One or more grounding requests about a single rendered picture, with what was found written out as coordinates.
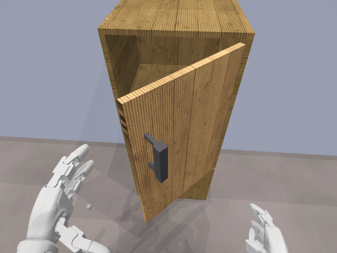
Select cupboard door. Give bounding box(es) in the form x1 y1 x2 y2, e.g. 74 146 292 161
116 42 246 223

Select robot left hand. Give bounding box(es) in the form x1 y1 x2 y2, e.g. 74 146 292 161
26 144 110 253

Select left robot forearm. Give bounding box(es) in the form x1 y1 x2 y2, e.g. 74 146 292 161
17 238 59 253

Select handle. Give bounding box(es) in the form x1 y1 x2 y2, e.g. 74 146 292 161
144 133 168 183

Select robot right hand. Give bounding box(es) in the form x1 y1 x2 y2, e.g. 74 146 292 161
245 203 289 253

